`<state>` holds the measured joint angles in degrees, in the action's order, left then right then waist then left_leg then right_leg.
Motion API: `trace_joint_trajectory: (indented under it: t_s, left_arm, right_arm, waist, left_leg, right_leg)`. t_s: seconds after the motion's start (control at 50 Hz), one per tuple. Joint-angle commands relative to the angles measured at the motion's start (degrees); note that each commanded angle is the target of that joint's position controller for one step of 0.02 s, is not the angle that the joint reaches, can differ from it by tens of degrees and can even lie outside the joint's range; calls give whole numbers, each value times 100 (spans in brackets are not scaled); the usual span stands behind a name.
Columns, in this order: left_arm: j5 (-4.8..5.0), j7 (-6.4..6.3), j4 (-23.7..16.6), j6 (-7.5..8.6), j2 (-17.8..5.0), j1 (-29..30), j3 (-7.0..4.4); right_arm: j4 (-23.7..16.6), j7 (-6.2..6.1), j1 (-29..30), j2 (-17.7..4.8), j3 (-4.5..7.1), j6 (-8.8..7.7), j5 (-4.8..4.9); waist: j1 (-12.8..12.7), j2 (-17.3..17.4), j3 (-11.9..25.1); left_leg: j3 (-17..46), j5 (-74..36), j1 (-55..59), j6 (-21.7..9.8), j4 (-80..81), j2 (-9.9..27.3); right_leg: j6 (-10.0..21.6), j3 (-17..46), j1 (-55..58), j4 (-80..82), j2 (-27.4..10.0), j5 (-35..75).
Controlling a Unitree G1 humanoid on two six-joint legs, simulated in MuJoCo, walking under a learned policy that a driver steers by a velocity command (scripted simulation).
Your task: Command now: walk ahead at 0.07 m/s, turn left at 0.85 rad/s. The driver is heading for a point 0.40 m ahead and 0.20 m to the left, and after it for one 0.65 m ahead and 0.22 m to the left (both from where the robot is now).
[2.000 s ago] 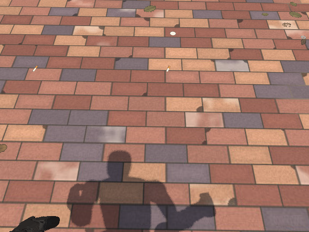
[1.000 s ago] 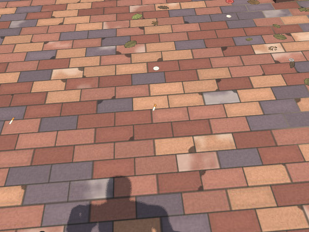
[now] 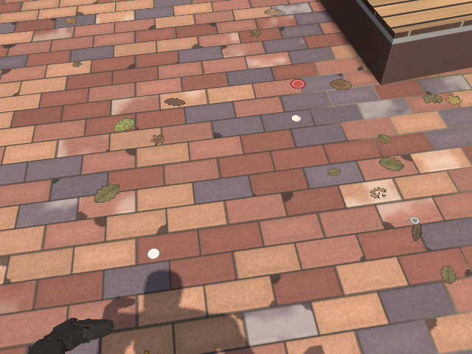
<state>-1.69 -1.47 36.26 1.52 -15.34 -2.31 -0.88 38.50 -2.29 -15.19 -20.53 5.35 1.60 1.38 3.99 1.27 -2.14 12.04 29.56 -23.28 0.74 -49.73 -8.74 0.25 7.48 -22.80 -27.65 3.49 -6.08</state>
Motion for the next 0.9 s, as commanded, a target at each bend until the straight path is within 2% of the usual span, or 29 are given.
trace_joint_trajectory:
  t_s: [0.02, 0.04, 0.06, 0.1, 0.12, 0.18, 0.26, 0.3, 0.34, 0.38, 0.4, 0.42, 0.44, 0.46, 0.48, 0.5, 0.52, 0.58, 0.64, 0.74, 0.76, 0.78, 0.8, 0.82, 0.84, 0.86, 0.88, 0.9]
  left_arm:
    - [16, -44, -474, -34, -579, 139, -253]
    - [45, -73, -483, -62, -571, 266, -247]
    - [54, -90, -459, -70, -566, 263, -234]
    - [21, -152, -309, -89, -637, 39, -277]
    - [11, -174, -237, -100, -671, -118, -303]
    - [31, -185, -90, -126, -848, -364, -403]
    - [75, -86, -31, -133, -1111, -249, -537]
    - [128, -17, 10, -120, -1204, -233, -598]
    - [227, 50, 68, -89, -1265, -288, -653]
    - [330, 81, 153, -77, -1165, -338, -667]
    - [309, 116, 301, -83, -908, -670, -621]
    - [44, 150, 112, -109, -599, -798, -531]
    - [-51, 67, -242, -85, -645, -113, -523]
    - [62, -5, -294, -98, -887, 251, -586]
    - [130, -63, -269, -92, -877, 206, -598]
    - [88, -125, -131, -97, -916, 10, -623]
    - [40, -142, -93, -93, -936, -123, -638]
    - [112, -66, 8, -41, -775, -245, -591]
    - [158, -25, -28, -28, -633, -16, -521]
    - [205, 80, -12, 27, -720, 61, -532]
    - [230, 112, 41, 53, -783, -122, -540]
    - [282, 154, 72, 85, -812, -194, -547]
    - [338, 194, 94, 124, -803, -289, -559]
    - [378, 223, 149, 170, -751, -494, -573]
    - [383, 230, 236, 218, -722, -798, -594]
    - [295, 210, 335, 282, -869, -1366, -629]
    - [66, 220, 382, 336, -1335, -1743, -664]
    - [-32, 266, 376, 427, -1483, -1480, -728]
  right_arm:
    - [-205, -15, -787, -938, 240, 55, 54]
    - [-231, -38, -653, -894, 255, 128, 37]
    - [-292, -16, -576, -706, 204, 171, 20]
    - [-517, 25, -284, -387, 102, 152, 1]
    - [-618, 39, -111, -300, 63, 129, 9]
    - [-812, 108, 200, -258, 23, 96, -9]
    - [-918, 218, 350, -225, -4, 139, -10]
    - [-945, 267, 376, -271, 22, 194, 1]
    - [-985, 321, 391, -321, 67, 271, 6]
    - [-877, 333, 86, -353, 157, 323, 10]
    - [-730, 260, -317, -619, 285, 323, -1]
    - [-798, 140, -604, -1476, 493, 283, 0]
    - [-1061, 182, -258, -1612, 461, 100, -269]
    - [-1033, 233, -106, -1314, 405, -34, -323]
    - [-976, 195, 140, -1170, 359, -99, -219]
    - [-1008, 145, 401, -938, 294, -80, -80]
    - [-1055, 98, 624, -843, 241, -41, -18]
    - [-1072, 0, 605, -752, 196, 5, -77]
    - [-1042, -48, 522, -863, 245, 30, -30]
    - [-1089, -22, 596, -938, 291, 90, -28]
    - [-1081, -15, 595, -890, 269, 93, -11]
    - [-1073, 9, 567, -812, 228, 82, 4]
    - [-1037, 49, 518, -753, 180, 57, -1]
    - [-1002, 82, 549, -673, 119, 28, -12]
    - [-956, 92, 513, -487, 38, -11, -42]
    - [-913, 95, 398, -107, -94, -64, -75]
    - [-1096, 90, 375, 225, -201, -152, 23]
    - [-1241, 56, 687, -171, -120, -275, 112]
  waist:
    - [-58, -909, 769]
    - [-60, -731, 625]
    - [-103, -712, 504]
    - [-234, -774, 490]
    - [-342, -819, 541]
    - [-494, -814, 749]
    - [-485, -925, 784]
    - [-468, -1010, 777]
    - [-431, -1054, 791]
    - [-215, -886, 856]
    - [-124, -294, 807]
    - [-293, 1693, 665]
    - [-90, 1676, 975]
    - [17, 994, 880]
    - [-203, 832, 673]
    - [-353, 572, 663]
    - [-477, 621, 682]
    - [-511, 618, 941]
    - [-413, 673, 898]
    - [-329, 946, 826]
    - [-341, 935, 1046]
    - [-304, 969, 1073]
    - [-325, 1045, 979]
    - [-489, 1033, 805]
    - [-678, 883, 655]
    - [-872, 203, 771]
    - [-757, -1016, 620]
    - [-670, -1348, -163]
  left_leg:
    - [-415, -119, -1448, 444, -2086, 827]
    - [-564, -441, -1387, 510, -2350, 849]
    - [-689, -593, -1340, 585, -2497, 906]
    - [-920, -869, -1359, 629, -2182, 1048]
    - [-963, -929, -1460, 649, -1960, 1123]
    - [-973, -969, -1455, 657, -1354, 1360]
    - [-1227, -1087, -708, 459, -409, 1441]
    - [-1412, -1040, -299, 315, 122, 1380]
    - [-1541, -1041, 29, 131, 769, 1311]
    - [-1679, -1647, 863, -182, 1893, 1066]
    - [-1259, -2335, 1709, -465, 2513, 1060]
    - [970, -4944, 2757, -1173, 2632, 2579]
    - [2110, -4704, 2267, -2118, 2847, 3064]
    - [1634, -3985, 2111, -1967, 3044, 2775]
    - [1288, -3559, 1915, -1638, 3064, 2459]
    - [1055, -3390, 1850, -1388, 2979, 2269]
    - [895, -3590, 1611, -1301, 2911, 2125]
    - [839, -3791, 1510, -1228, 2762, 1832]
    - [1202, -3399, 1571, -1184, 2660, 1701]
    - [1942, -3054, 1329, -1156, 2565, 1582]
    - [1971, -2162, 1336, -1147, 2639, 1560]
    - [2027, -924, 1108, -1147, 2764, 1487]
    - [2127, 145, 737, -1170, 2893, 1434]
    - [2140, 839, 244, -1153, 2866, 1354]
    - [1969, 1206, -262, -1035, 2557, 1183]
    - [1350, 1438, -881, -735, 1303, 779]
    - [264, 808, -1928, -427, -279, 4]
    - [247, 160, -2805, -361, -1024, 453]
  right_leg:
    - [1191, 1840, 1667, 1030, -2053, 17]
    - [1040, 1309, 1322, 1029, -1727, -26]
    - [1076, 900, 1079, 1075, -1612, 361]
    - [1168, 389, 1127, 1163, -1516, 650]
    - [1252, 297, 1352, 1185, -1582, 761]
    - [1437, 113, 1834, 1183, -1904, 980]
    - [1349, -471, 1609, 1193, -2065, 972]
    - [1233, -738, 1549, 1091, -2129, 1037]
    - [1060, -902, 1649, 852, -2246, 1065]
    - [598, -1307, 1394, 183, -2123, 633]
    - [157, -1657, 675, -674, -1768, -53]
    - [-489, -2098, -1301, -2669, -986, -2857]
    - [-609, -837, -2123, -3696, -429, -3262]
    - [-464, -434, -2163, -4067, -473, -2793]
    - [-337, -284, -2185, -3946, -504, -2205]
    - [-327, -219, -2128, -3836, -572, -1821]
    - [-367, -219, -1891, -3766, -508, -1541]
    - [-464, -202, -1438, -3344, -206, -1084]
    - [-520, -69, -1272, -2340, 11, -1007]
    - [-458, 131, -622, -1321, 189, -1134]
    - [-403, 90, -379, -1125, 123, -1094]
    - [-328, 5, 11, -888, 59, -1099]
    - [-254, -120, 467, -672, 20, -1121]
    - [-159, -254, 1067, -331, -23, -966]
    - [-28, -252, 1686, 46, -163, -1017]
    - [240, 603, 2440, 578, -924, -1898]
    - [864, 2662, 2750, 1452, -1966, -3926]
    - [1363, 3961, 2107, 1953, -2526, -4832]
